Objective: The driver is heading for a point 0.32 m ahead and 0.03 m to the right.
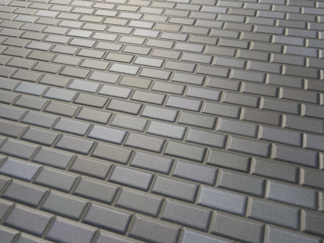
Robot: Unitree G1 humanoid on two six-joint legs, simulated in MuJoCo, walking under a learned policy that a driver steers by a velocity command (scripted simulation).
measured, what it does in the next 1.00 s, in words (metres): walks ahead: left foot, then right foot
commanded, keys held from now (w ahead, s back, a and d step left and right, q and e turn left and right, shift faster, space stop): w+e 0.18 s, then no key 0.82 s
